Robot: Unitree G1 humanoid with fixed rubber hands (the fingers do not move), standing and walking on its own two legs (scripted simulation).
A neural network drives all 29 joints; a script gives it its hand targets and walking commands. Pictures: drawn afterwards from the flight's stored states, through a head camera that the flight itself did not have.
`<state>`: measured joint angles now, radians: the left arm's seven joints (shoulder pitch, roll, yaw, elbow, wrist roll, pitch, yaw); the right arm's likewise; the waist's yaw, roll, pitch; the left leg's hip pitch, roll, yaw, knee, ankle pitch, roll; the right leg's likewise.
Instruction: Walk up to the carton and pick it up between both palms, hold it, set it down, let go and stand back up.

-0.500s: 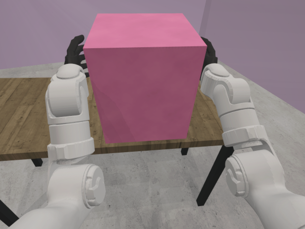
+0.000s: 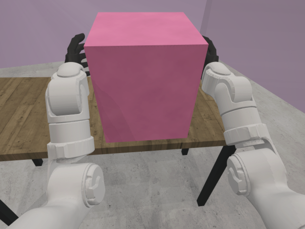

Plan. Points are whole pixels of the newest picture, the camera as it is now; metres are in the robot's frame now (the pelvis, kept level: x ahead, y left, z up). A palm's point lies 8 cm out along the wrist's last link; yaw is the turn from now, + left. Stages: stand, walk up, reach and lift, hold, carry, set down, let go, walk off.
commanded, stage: hold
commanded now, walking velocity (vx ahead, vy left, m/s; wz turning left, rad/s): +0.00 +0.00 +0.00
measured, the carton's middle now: (144, 77) +0.40 +0.01 +0.24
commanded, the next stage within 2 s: none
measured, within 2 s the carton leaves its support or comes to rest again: neither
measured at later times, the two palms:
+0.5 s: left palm (78, 67) +0.36 +0.15 +0.29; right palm (211, 67) +0.37 -0.15 +0.28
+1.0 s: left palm (78, 69) +0.36 +0.15 +0.28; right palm (211, 69) +0.37 -0.15 +0.28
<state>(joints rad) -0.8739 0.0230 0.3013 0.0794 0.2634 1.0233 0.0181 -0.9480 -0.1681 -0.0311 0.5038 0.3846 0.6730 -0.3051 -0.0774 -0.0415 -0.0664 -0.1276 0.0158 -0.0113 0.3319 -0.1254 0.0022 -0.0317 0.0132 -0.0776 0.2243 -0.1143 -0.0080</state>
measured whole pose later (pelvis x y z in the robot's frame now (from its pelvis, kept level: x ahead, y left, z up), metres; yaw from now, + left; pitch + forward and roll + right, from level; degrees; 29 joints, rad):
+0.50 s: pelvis +0.00 +0.00 +0.00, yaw +0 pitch -5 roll -1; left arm -0.87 0.02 0.30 0.05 0.27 1.04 0.01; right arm -0.94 -0.18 -0.02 0.48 0.40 0.69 -0.32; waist -0.08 -0.03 -0.06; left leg -0.11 0.02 -0.01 0.32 -0.13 0.00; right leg -0.01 0.02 -0.08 0.21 -0.12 -0.01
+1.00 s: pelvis +0.00 +0.00 +0.00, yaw +0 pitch -5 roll -1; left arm -0.87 0.02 0.31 0.09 0.26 1.01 0.01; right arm -0.94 -0.16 -0.04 0.50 0.38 0.68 -0.31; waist -0.08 -0.04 -0.07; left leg -0.12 0.02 -0.01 0.33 -0.12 0.00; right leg -0.03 0.02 -0.08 0.23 -0.12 -0.01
